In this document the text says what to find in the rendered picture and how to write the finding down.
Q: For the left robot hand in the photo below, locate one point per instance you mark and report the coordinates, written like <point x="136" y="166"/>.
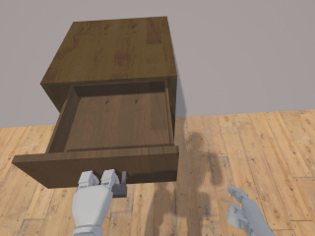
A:
<point x="91" y="202"/>

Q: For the drawer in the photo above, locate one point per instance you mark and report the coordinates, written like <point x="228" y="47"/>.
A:
<point x="125" y="126"/>

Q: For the robot left forearm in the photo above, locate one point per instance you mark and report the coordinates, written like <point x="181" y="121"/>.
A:
<point x="88" y="230"/>

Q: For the handle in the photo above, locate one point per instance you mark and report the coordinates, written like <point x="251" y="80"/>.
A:
<point x="119" y="190"/>

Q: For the right robot hand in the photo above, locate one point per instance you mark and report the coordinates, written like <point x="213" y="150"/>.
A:
<point x="248" y="213"/>

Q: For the robot right forearm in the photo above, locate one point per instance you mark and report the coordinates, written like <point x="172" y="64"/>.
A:
<point x="260" y="228"/>

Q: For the cabinet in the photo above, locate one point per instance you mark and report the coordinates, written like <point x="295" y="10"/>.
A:
<point x="113" y="51"/>

